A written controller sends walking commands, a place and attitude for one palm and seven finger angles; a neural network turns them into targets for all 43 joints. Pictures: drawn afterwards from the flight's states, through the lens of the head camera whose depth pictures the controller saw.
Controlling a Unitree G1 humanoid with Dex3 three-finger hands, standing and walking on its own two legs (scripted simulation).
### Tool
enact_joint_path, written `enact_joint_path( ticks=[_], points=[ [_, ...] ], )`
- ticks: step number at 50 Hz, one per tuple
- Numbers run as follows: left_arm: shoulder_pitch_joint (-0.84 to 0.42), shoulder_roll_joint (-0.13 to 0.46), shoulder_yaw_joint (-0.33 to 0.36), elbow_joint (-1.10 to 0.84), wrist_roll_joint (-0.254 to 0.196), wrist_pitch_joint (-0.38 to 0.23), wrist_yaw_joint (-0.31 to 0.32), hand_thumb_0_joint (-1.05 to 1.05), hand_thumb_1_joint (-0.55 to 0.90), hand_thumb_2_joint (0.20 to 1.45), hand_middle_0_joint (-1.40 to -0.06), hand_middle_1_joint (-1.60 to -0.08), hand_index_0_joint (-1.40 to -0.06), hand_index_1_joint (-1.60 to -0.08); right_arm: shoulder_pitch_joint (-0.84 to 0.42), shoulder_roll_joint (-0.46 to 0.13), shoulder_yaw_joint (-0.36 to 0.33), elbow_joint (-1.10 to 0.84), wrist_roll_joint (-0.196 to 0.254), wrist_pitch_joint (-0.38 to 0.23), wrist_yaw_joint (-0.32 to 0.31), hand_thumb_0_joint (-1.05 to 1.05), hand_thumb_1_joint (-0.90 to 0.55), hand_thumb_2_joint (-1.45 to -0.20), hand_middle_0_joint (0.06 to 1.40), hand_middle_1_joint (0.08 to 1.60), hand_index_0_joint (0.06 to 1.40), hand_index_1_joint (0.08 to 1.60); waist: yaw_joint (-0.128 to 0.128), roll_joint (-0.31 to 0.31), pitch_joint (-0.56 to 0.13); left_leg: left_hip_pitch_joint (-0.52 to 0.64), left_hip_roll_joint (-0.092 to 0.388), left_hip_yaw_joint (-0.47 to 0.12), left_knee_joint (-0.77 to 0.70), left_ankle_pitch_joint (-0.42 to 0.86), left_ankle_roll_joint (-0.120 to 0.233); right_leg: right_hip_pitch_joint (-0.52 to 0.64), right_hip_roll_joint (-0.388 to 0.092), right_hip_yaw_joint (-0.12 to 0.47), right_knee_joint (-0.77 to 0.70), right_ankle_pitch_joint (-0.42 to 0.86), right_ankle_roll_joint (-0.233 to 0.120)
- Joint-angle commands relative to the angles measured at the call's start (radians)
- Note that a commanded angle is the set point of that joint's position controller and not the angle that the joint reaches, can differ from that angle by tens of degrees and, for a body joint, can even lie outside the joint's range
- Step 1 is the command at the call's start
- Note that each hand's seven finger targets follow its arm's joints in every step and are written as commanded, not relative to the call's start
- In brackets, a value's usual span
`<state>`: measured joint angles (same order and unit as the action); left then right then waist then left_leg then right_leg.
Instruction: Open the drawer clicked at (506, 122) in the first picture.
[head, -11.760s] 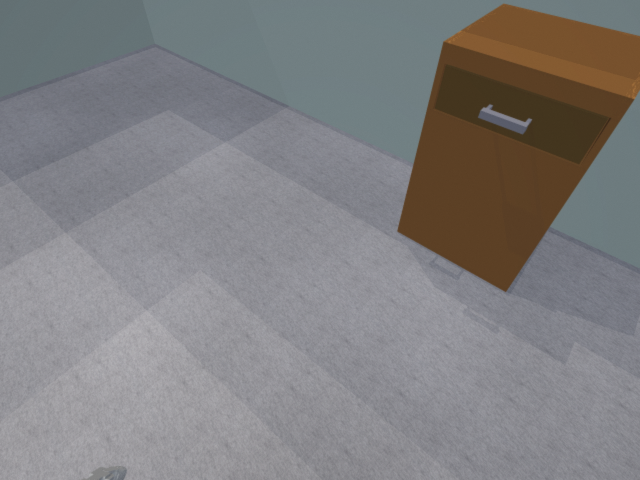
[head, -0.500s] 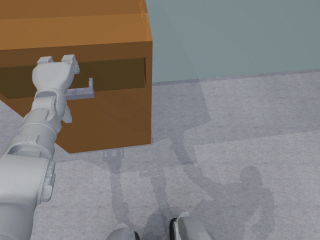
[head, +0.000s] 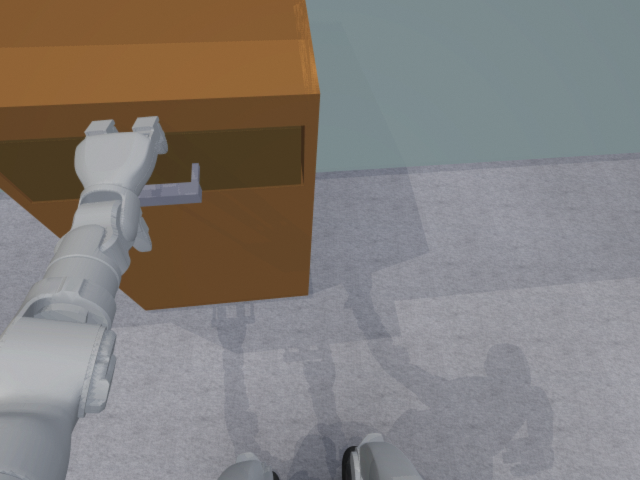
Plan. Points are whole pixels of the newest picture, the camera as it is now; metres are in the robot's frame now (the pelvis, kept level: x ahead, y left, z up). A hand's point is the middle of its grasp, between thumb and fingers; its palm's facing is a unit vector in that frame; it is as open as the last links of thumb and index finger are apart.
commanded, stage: lower the fingers behind the handle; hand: left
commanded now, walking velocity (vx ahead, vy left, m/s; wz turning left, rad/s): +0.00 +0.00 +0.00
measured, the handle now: (156, 183) +0.55 +0.21 -0.05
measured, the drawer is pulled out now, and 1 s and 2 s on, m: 0.00 0.00 0.00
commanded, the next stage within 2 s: close the thumb around the handle in 1.68 s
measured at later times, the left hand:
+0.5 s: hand (143, 203) +0.49 +0.21 -0.02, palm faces -0.06 -0.03 -1.00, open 13.8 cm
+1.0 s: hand (146, 220) +0.49 +0.22 -0.06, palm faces -0.07 -0.01 -1.00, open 13.8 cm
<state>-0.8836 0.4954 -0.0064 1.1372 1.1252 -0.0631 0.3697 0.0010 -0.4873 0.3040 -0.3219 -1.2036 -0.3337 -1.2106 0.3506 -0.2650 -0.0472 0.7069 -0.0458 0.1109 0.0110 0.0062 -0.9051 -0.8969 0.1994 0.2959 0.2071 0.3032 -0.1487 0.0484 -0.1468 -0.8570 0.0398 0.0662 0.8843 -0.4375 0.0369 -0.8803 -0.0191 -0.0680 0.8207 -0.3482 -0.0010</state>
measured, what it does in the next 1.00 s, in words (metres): stands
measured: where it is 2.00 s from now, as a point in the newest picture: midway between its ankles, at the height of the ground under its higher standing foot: outside the picture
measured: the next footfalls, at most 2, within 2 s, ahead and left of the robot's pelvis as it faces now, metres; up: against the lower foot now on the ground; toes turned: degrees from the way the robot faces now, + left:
none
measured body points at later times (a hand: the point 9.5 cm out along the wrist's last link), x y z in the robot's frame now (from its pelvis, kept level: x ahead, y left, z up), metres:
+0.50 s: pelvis +0.00 +0.00 -0.01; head +0.13 +0.00 +0.42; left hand +0.49 +0.21 +0.03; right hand -0.01 -0.28 -0.14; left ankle -0.02 +0.09 -0.69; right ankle +0.01 -0.12 -0.69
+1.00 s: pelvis -0.02 +0.00 -0.04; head +0.13 +0.01 +0.39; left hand +0.48 +0.22 +0.00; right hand -0.03 -0.28 -0.16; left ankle -0.02 +0.09 -0.69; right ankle +0.01 -0.12 -0.69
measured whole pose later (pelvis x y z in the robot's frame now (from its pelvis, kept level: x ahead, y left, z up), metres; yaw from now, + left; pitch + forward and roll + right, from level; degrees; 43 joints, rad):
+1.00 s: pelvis -0.02 +0.00 -0.04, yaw +0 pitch +28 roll -2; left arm -0.89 0.52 0.01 1.18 1.16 -0.09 0.44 0.00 -0.49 0.30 -0.32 -1.20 -0.32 -1.20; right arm 0.34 -0.26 -0.05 0.74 -0.07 0.08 0.02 0.01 -0.90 -0.90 0.20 0.30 0.21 0.30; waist -0.17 0.05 -0.17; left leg -1.09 0.05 0.05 1.09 -0.50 0.04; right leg -1.11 -0.02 -0.08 1.02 -0.40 -0.01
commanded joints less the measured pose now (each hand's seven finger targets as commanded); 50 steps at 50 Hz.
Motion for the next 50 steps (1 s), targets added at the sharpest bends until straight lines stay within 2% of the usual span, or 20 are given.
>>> enact_joint_path(
  ticks=[1, 4, 5, 7, 9, 10, 15, 18, 20, 23, 25, 26, 28, 29, 33, 37, 40, 42, 44, 50],
  points=[
    [-0.389, 0.27, 0.06, -0.176, -0.009, 0.016, 0.03, 0.0, -0.5, 0.3, -0.3, -1.2, -0.3, -1.2, 0.182, -0.172, -0.062, -0.041, 0.008, 0.001, -0.022, 0.0, -0.9, -0.9, 0.2, 0.3, 0.2, 0.3, 0.002, 0.018, -0.443, 0.29, -0.045, -0.059, -0.082, 0.494, 0.008, 0.303, 0.066, 0.027, -0.065, 0.377, -0.028],
    [-0.392, 0.272, 0.063, -0.215, -0.014, -0.017, 0.017, 0.0, -0.5, 0.3, -0.3, -1.2, -0.3, -1.2, 0.183, -0.17, -0.066, -0.04, 0.008, -0.001, -0.027, 0.0, -0.9, -0.9, 0.2, 0.3, 0.2, 0.3, 0.004, 0.046, -0.465, 0.329, -0.042, -0.066, -0.08, 0.506, 0.007, 0.29, 0.067, 0.03, -0.068, 0.365, -0.03],
    [-0.387, 0.233, 0.035, -0.204, -0.012, -0.024, 0.014, 0.0, -0.5, 0.3, -0.3, -1.2, -0.3, -1.2, 0.182, -0.166, -0.069, -0.038, 0.007, -0.003, -0.029, 0.0, -0.9, -0.9, 0.2, 0.3, 0.2, 0.3, -0.01, 0.028, -0.448, 0.323, -0.042, -0.066, -0.077, 0.491, 0.009, 0.274, 0.068, 0.029, -0.07, 0.354, -0.029],
    [-0.396, 0.22, 0.032, -0.209, -0.015, -0.047, 0.015, 0.0, -0.5, 0.3, -0.3, -1.2, -0.3, -1.2, 0.188, -0.163, -0.07, -0.029, 0.004, -0.008, -0.029, 0.0, -0.9, -0.9, 0.2, 0.3, 0.2, 0.3, -0.014, 0.038, -0.435, 0.324, -0.039, -0.07, -0.069, 0.505, 0.008, 0.249, 0.067, 0.028, -0.063, 0.353, -0.031],
    [-0.345, 0.245, 0.062, -0.198, -0.011, -0.06, 0.022, 0.0, -0.5, 0.3, -0.3, -1.2, -0.3, -1.2, 0.188, -0.167, -0.072, -0.027, 0.0, -0.008, -0.027, 0.0, -0.9, -0.9, 0.2, 0.3, 0.2, 0.3, 0.005, 0.045, -0.457, 0.319, -0.04, -0.072, -0.055, 0.508, 0.005, 0.241, 0.068, 0.029, -0.047, 0.348, -0.032],
    [-0.355, 0.227, 0.049, -0.199, -0.008, -0.063, 0.029, 0.0, -0.5, 0.3, -0.3, -1.2, -0.3, -1.2, 0.187, -0.164, -0.072, -0.024, -0.001, -0.008, -0.025, 0.0, -0.9, -0.9, 0.2, 0.3, 0.2, 0.3, -0.001, 0.055, -0.44, 0.313, -0.038, -0.071, -0.051, 0.518, 0.005, 0.224, 0.069, 0.027, -0.042, 0.352, -0.033],
    [-0.405, 0.225, 0.051, -0.2, 0.011, -0.056, 0.072, 0.0, -0.5, 0.3, -0.3, -1.2, -0.3, -1.2, 0.188, -0.167, -0.077, -0.012, -0.008, -0.013, -0.015, 0.0, -0.9, -0.9, 0.2, 0.3, 0.2, 0.3, -0.016, 0.062, -0.452, 0.294, -0.035, -0.08, -0.019, 0.504, 0.001, 0.165, 0.069, 0.022, -0.011, 0.329, -0.033],
    [-0.391, 0.225, 0.068, -0.219, 0.014, -0.049, 0.093, 0.0, -0.5, 0.3, -0.3, -1.2, -0.3, -1.2, 0.19, -0.166, -0.083, -0.01, -0.015, -0.013, -0.008, 0.0, -0.9, -0.9, 0.2, 0.3, 0.2, 0.3, -0.001, 0.103, -0.53, 0.346, -0.028, -0.097, 0.004, 0.585, -0.008, 0.147, 0.071, 0.016, 0.015, 0.341, -0.034],
    [-0.39, 0.205, 0.055, -0.2, 0.012, -0.03, 0.101, 0.0, -0.5, 0.3, -0.3, -1.2, -0.3, -1.2, 0.186, -0.166, -0.083, -0.007, -0.015, -0.012, -0.005, 0.0, -0.9, -0.9, 0.2, 0.3, 0.2, 0.3, -0.009, 0.089, -0.508, 0.33, -0.028, -0.093, 0.011, 0.572, -0.008, 0.137, 0.072, 0.014, 0.014, 0.337, -0.032],
    [-0.392, 0.249, 0.084, -0.193, 0.01, -0.011, 0.109, 0.0, -0.5, 0.3, -0.3, -1.2, -0.3, -1.2, 0.185, -0.174, -0.076, -0.006, -0.015, -0.01, -0.004, 0.0, -0.9, -0.9, 0.2, 0.3, 0.2, 0.3, -0.002, 0.071, -0.532, 0.297, -0.034, -0.087, 0.012, 0.535, -0.002, 0.17, 0.071, 0.019, 0.02, 0.344, -0.031],
    [-0.393, 0.25, 0.075, -0.176, 0.013, 0.003, 0.107, 0.0, -0.5, 0.3, -0.3, -1.2, -0.3, -1.2, 0.174, -0.171, -0.072, -0.007, -0.013, -0.009, -0.007, 0.0, -0.9, -0.9, 0.2, 0.3, 0.2, 0.3, -0.008, 0.066, -0.499, 0.257, -0.039, -0.073, 0.011, 0.502, 0.002, 0.182, 0.069, 0.023, 0.018, 0.352, -0.03],
    [-0.37, 0.264, 0.084, -0.165, 0.012, 0.008, 0.103, 0.0, -0.5, 0.3, -0.3, -1.2, -0.3, -1.2, 0.172, -0.172, -0.067, -0.012, -0.011, -0.009, -0.007, 0.0, -0.9, -0.9, 0.2, 0.3, 0.2, 0.3, 0.003, 0.056, -0.501, 0.233, -0.044, -0.068, 0.01, 0.476, 0.004, 0.202, 0.068, 0.025, 0.018, 0.347, -0.031],
    [-0.397, 0.255, 0.063, -0.146, 0.014, 0.01, 0.095, 0.0, -0.5, 0.3, -0.3, -1.2, -0.3, -1.2, 0.172, -0.172, -0.064, -0.011, -0.01, -0.011, -0.014, 0.0, -0.9, -0.9, 0.2, 0.3, 0.2, 0.3, -0.021, 0.039, -0.483, 0.211, -0.043, -0.072, 0.015, 0.444, 0.008, 0.182, 0.067, 0.028, 0.021, 0.331, -0.028],
    [-0.384, 0.276, 0.08, -0.145, 0.013, 0.006, 0.089, 0.0, -0.5, 0.3, -0.3, -1.2, -0.3, -1.2, 0.169, -0.174, -0.063, -0.013, -0.009, -0.014, -0.015, 0.0, -0.9, -0.9, 0.2, 0.3, 0.2, 0.3, -0.008, 0.047, -0.473, 0.199, -0.044, -0.068, 0.016, 0.427, 0.007, 0.178, 0.065, 0.027, 0.022, 0.316, -0.029],
    [-0.381, 0.265, 0.071, -0.162, 0.012, -0.028, 0.071, 0.0, -0.5, 0.3, -0.3, -1.2, -0.3, -1.2, 0.176, -0.17, -0.065, -0.016, -0.01, -0.024, -0.021, 0.0, -0.9, -0.9, 0.2, 0.3, 0.2, 0.3, -0.012, 0.064, -0.511, 0.208, -0.042, -0.077, 0.037, 0.433, 0.008, 0.153, 0.066, 0.028, 0.043, 0.309, -0.03],
    [-0.398, 0.239, 0.057, -0.16, 0.007, -0.054, 0.069, 0.0, -0.5, 0.3, -0.3, -1.2, -0.3, -1.2, 0.18, -0.167, -0.066, -0.008, -0.014, -0.033, -0.021, 0.0, -0.9, -0.9, 0.2, 0.3, 0.2, 0.3, -0.03, 0.051, -0.499, 0.182, -0.038, -0.081, 0.064, 0.414, 0.01, 0.104, 0.066, 0.027, 0.06, 0.287, -0.029],
    [-0.401, 0.262, 0.074, -0.183, 0.018, -0.066, 0.083, 0.0, -0.5, 0.3, -0.3, -1.2, -0.3, -1.2, 0.183, -0.169, -0.067, -0.008, -0.017, -0.034, -0.019, 0.0, -0.9, -0.9, 0.2, 0.3, 0.2, 0.3, -0.016, 0.09, -0.523, 0.179, -0.038, -0.085, 0.081, 0.427, 0.005, 0.086, 0.067, 0.026, 0.08, 0.284, -0.032],
    [-0.37, 0.274, 0.097, -0.171, 0.018, -0.063, 0.098, 0.0, -0.5, 0.3, -0.3, -1.2, -0.3, -1.2, 0.179, -0.171, -0.067, -0.005, -0.02, -0.033, -0.013, 0.0, -0.9, -0.9, 0.2, 0.3, 0.2, 0.3, -0.01, 0.064, -0.539, 0.169, -0.037, -0.091, 0.094, 0.431, 0.005, 0.08, 0.068, 0.023, 0.094, 0.281, -0.033],
    [-0.424, 0.221, 0.044, -0.154, 0.027, -0.051, 0.114, 0.0, -0.5, 0.3, -0.3, -1.2, -0.3, -1.2, 0.178, -0.168, -0.069, 0.001, -0.017, -0.036, -0.012, 0.0, -0.9, -0.9, 0.2, 0.3, 0.2, 0.3, -0.041, 0.086, -0.483, 0.148, -0.033, -0.095, 0.099, 0.384, 0.003, 0.013, 0.067, 0.017, 0.095, 0.231, -0.032],
    [-0.482, 0.311, 0.086, -0.142, 0.03, -0.016, 0.126, 0.0, -0.5, 0.3, -0.3, -1.2, -0.3, -1.2, 0.179, -0.181, -0.058, 0.002, -0.018, -0.042, -0.014, 0.0, -0.9, -0.9, 0.2, 0.3, 0.2, 0.3, -0.04, 0.106, -0.538, 0.116, -0.039, -0.095, 0.12, 0.347, 0.007, 0.019, 0.066, 0.02, 0.117, 0.207, -0.031]
  ],
)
